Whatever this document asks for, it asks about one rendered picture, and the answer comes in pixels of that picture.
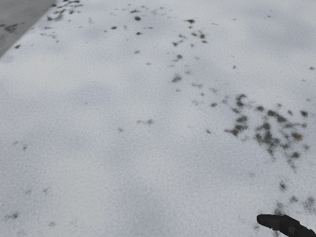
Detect right robot hand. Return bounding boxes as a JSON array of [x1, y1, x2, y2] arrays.
[[257, 214, 316, 237]]

